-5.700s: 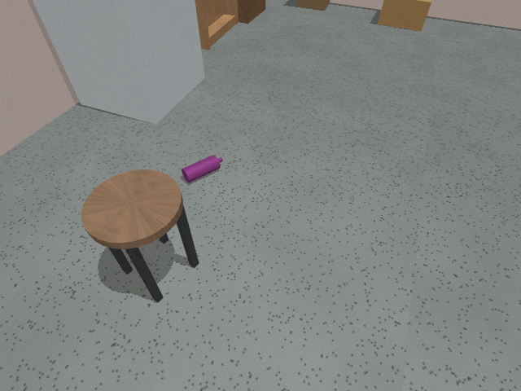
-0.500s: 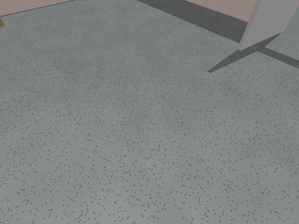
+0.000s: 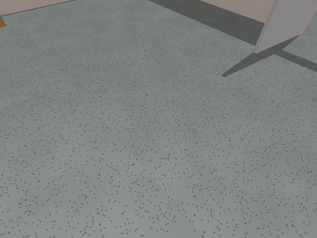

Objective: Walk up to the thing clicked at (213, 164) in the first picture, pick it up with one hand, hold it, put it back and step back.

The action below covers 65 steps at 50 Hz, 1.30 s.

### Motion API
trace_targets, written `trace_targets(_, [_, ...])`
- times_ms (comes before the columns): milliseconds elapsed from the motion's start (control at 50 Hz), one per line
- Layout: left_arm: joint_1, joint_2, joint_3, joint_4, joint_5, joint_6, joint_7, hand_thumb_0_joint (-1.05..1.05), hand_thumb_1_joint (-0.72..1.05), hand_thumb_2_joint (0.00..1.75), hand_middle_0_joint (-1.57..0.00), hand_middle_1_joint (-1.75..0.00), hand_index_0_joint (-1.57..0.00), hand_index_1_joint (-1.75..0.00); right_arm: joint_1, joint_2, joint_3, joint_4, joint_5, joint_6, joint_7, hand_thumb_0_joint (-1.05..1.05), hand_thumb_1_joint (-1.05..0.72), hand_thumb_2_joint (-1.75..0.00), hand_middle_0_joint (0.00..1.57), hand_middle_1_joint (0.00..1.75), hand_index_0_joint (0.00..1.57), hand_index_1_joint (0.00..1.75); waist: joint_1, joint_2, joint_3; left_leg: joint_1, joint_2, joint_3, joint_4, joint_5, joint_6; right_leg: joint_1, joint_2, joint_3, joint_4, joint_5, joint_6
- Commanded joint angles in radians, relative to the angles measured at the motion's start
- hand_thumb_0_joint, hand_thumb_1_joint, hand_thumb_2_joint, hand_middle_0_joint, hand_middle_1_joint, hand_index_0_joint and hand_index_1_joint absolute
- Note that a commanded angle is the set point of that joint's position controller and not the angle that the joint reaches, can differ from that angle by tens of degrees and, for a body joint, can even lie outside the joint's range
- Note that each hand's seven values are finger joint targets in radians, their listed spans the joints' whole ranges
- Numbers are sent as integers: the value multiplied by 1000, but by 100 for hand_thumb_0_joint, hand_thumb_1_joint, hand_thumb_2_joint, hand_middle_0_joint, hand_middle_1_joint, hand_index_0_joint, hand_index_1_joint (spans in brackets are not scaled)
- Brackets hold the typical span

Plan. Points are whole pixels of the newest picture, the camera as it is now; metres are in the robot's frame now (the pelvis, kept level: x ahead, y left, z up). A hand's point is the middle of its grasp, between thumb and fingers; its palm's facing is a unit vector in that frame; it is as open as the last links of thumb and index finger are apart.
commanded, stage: stand
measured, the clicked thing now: out of the picture +0.37 +1.33 -0.74
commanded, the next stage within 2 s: walk up in 0.38 s
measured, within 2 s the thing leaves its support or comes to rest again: neither
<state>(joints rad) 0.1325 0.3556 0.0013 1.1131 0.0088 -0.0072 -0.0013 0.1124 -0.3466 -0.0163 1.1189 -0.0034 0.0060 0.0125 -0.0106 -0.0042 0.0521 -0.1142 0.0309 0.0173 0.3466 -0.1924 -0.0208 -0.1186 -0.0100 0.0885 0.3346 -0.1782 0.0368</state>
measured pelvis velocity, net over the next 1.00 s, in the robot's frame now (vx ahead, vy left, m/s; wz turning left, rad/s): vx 0.17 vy -0.06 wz -0.01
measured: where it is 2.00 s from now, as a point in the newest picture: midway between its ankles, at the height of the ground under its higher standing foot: (164, 180)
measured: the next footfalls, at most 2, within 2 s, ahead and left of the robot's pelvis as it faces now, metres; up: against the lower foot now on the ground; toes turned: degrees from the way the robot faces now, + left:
right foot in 0.64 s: +0.14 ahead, -0.17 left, +0.00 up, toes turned -6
left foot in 1.10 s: +0.39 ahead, +0.09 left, +0.00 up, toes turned +4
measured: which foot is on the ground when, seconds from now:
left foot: down 0.00-0.64, up 0.66-1.00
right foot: down 0.00-0.42, up 0.44-0.62, down 0.64-1.00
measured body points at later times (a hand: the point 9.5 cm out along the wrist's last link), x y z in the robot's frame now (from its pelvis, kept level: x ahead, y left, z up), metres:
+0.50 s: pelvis +0.01 -0.01 +0.00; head +0.01 -0.01 +0.45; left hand +0.08 +0.31 -0.12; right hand +0.07 -0.32 -0.13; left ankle +0.00 +0.13 -0.74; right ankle +0.00 -0.14 -0.72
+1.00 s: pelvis +0.17 -0.06 -0.01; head +0.18 -0.07 +0.44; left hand +0.19 +0.26 -0.12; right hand +0.22 -0.38 -0.13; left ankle +0.30 +0.09 -0.71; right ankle +0.10 -0.17 -0.75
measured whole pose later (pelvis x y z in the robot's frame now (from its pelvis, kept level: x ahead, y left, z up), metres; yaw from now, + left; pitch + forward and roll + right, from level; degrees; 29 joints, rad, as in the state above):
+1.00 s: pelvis +0.17 -0.06 -0.01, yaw -1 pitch -3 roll -2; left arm 0.34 0.39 0.08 0.95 0.02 -0.08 -0.04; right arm 0.27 -0.41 -0.08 0.95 -0.02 0.00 0.10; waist 0.02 0.05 0.06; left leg -0.51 0.07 -0.08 0.75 -0.19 -0.02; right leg 0.01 0.03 -0.10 0.33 -0.30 -0.03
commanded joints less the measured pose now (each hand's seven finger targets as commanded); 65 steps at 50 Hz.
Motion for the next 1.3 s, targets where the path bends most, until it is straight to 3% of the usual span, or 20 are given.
trace_targets(0, [-38,213,38,-54,3,-22,14,0,90,90,-20,-30,-20,-30,-37,-219,-40,-57,-4,-24,-12,0,-90,-90,20,30,20,30,0,3,-43,11,94,-85,-63,35,42,-35,-96,46,-53,95,-48])
trace_targets(340, [-27,210,37,-59,1,-20,11,0,90,90,-20,-30,-20,-30,-36,-224,-40,-59,-4,-29,-14,0,-90,-90,20,30,20,30,8,18,-56,28,97,-84,-61,88,41,-23,-96,42,-42,128,-51])
trace_targets(360, [5,287,90,-119,19,-31,-17,0,90,90,-20,-30,-20,-30,42,-318,-102,-110,-23,-45,8,0,-90,-90,20,30,20,30,-11,38,-162,82,86,-110,-20,-432,109,-57,-32,30,50,-360,-87])
trace_targets(380, [-29,279,94,-121,27,-29,-28,0,90,90,-20,-30,-20,-30,83,-337,-117,-87,-32,-47,17,0,-90,-90,20,30,20,30,-32,88,-82,94,125,-184,-82,-628,134,-231,-6,-2,141,-479,-83])
trace_targets(440, [-89,265,101,-178,31,-28,-46,0,90,90,-20,-30,-20,-30,90,-374,-146,-127,-37,-57,21,0,-90,-90,20,30,20,30,-55,158,110,54,387,-422,-268,-589,268,-506,-39,-40,467,-312,-44])
trace_targets(520, [-12,244,103,-176,20,-48,-76,0,90,90,-20,-30,-20,-30,23,-317,-135,-181,-44,-66,30,0,-90,-90,20,30,20,30,-8,163,42,49,250,-207,-190,-387,212,-352,-50,-85,331,-250,-49])
trace_targets(600, [274,260,139,-91,22,-53,-62,0,90,90,-20,-30,-20,-30,-92,-274,-130,-238,-42,-44,37,0,-90,-90,20,30,20,30,140,87,-55,-293,121,1,144,-445,137,196,0,-164,122,-33,-50])
trace_targets(620, [394,326,168,-56,27,-62,-42,0,90,90,-20,-30,-20,-30,-48,-199,-102,-244,-42,-39,37,0,-90,-90,20,30,20,30,188,-171,-94,-459,22,79,473,-490,102,358,-52,-22,35,-198,-51])
trace_targets(640, [437,398,187,-77,41,-67,-26,0,90,90,-20,-30,-20,-30,-28,-145,-78,-264,-35,-32,39,0,-90,-90,20,30,20,30,208,-318,-45,-638,-98,-35,730,-476,64,295,-243,346,-120,-545,-70])
trace_targets(680, [143,437,172,-200,30,-72,-24,0,90,90,-20,-30,-20,-30,46,-278,-116,-247,-14,-22,34,0,-90,-90,20,30,20,30,78,-125,84,-544,-19,-188,787,-291,57,-41,-422,610,-327,-882,-184])
trace_targets(780, [80,304,135,-221,4,-99,-22,0,90,90,-20,-30,-20,-30,189,-266,-108,-171,-1,-32,52,0,-90,-90,20,30,20,30,-5,-110,109,-420,17,-178,680,-45,30,-101,-214,115,-241,-358,-141])
trace_targets(900, [120,330,153,-254,11,-110,-18,0,90,90,-20,-30,-20,-30,87,-266,-110,-252,-21,-38,77,0,-90,-90,20,30,20,30,30,-74,115,-489,57,-140,450,-6,0,-2,-264,54,-230,-313,-228])
trace_targets(1000, [201,318,147,-250,8,-96,-25,0,90,90,-20,-30,-20,-30,-15,-233,-102,-306,-29,-54,81,0,-90,-90,20,30,20,30,82,-61,59,-399,50,15,235,21,30,128,-224,-81,-67,122,-204])
trace_targets(1040, [202,322,138,-258,4,-91,-22,0,90,90,-20,-30,-20,-30,-7,-224,-106,-313,-31,-58,75,0,-90,-90,20,30,20,30,72,-77,54,-306,37,49,216,2,53,84,-241,-82,-3,226,-205])
trace_targets(1080, [187,299,120,-275,-1,-85,-19,0,90,90,-20,-30,-20,-30,189,-261,-128,-266,-37,-71,59,0,-90,-90,20,30,20,30,-33,27,-45,-21,-17,78,145,32,91,-4,-176,-156,300,385,-173])
trace_targets(1100, [233,244,101,-282,-8,-77,-17,0,90,90,-20,-30,-20,-30,344,-322,-154,-234,-48,-78,48,0,-90,-90,20,30,20,30,-94,161,-159,214,53,-44,113,-77,153,-161,-99,-196,586,267,-132])
trace_targets(1120, [271,163,87,-299,-24,-76,-21,0,90,90,-20,-30,-20,-30,410,-416,-182,-251,-51,-84,34,0,-90,-90,20,30,20,30,-103,368,-214,400,328,-559,35,-175,247,-465,90,-169,833,-209,-68])
trace_targets(1140, [231,276,110,-295,-20,-71,-7,0,90,90,-20,-30,-20,-30,385,-428,-182,-263,-7,-84,33,0,-90,-90,20,30,20,30,-112,253,-237,399,397,-737,-52,-149,344,-509,74,-32,903,-393,-95])
trace_targets(1200, [172,255,91,-290,-33,-84,-10,0,90,90,-20,-30,-20,-30,257,-324,-136,-305,4,-85,13,0,-90,-90,20,30,20,30,-48,115,-88,173,301,-309,8,320,261,-470,-13,69,902,-230,-102])
trace_targets(1280, [230,223,91,-274,-28,-61,-38,0,90,90,-20,-30,-20,-30,191,-284,-112,-339,4,-96,11,0,-90,-90,20,30,20,30,3,144,0,-31,231,-95,-38,314,232,-361,-46,-14,696,-140,-58])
